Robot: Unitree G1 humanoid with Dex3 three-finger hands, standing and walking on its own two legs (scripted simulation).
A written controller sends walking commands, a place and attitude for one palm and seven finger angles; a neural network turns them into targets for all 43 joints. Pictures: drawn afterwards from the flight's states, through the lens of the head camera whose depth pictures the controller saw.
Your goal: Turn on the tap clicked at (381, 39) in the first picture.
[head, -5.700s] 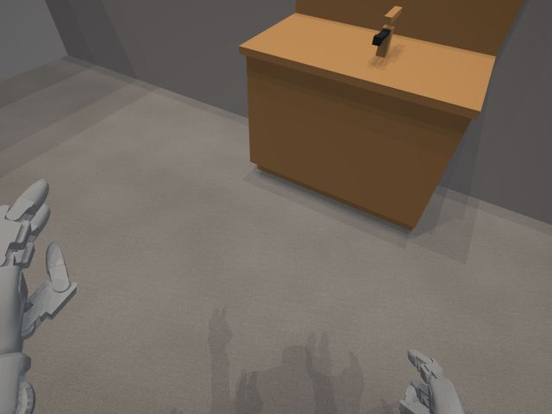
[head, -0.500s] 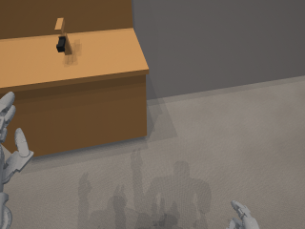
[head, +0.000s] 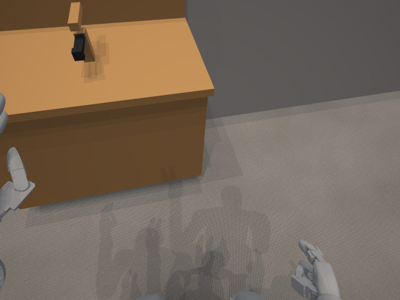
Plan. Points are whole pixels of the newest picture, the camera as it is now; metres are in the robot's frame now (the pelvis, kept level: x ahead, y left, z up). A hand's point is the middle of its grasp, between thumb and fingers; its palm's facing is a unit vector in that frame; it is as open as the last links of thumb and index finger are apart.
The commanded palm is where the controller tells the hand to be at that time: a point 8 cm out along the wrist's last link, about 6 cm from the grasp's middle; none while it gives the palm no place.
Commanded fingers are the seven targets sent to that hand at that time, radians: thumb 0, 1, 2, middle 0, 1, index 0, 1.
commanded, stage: take the last steps up to it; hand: left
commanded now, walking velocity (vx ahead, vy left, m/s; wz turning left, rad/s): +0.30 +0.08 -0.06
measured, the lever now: (78, 54) +0.73 +0.40 +0.05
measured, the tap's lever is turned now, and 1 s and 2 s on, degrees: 0 0 0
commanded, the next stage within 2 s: come to a stop and stand still in 0.90 s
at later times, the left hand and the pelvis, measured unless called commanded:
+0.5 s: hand (63, 118) +0.34 +0.24 +0.19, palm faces +0.36 -0.81 -0.46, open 7.4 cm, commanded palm +0.29 +0.29 +0.19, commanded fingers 0.00 0.90 0.90 -0.20 -0.30 -0.20 -0.30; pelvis +0.13 +0.02 +0.01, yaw -1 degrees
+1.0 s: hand (84, 73) +0.46 +0.25 +0.19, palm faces +0.39 -0.79 -0.47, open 7.4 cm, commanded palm +0.40 +0.29 +0.19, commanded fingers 0.00 0.90 0.90 -0.20 -0.30 -0.20 -0.30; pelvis +0.23 +0.02 +0.01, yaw -2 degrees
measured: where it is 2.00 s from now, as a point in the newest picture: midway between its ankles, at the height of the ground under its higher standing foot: (189, 283)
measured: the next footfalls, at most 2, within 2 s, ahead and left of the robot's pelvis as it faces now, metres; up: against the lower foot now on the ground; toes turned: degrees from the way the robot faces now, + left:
right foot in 0.22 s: +0.14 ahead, -0.08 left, +0.00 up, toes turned -10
left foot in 0.58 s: +0.26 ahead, +0.18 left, +0.00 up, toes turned +7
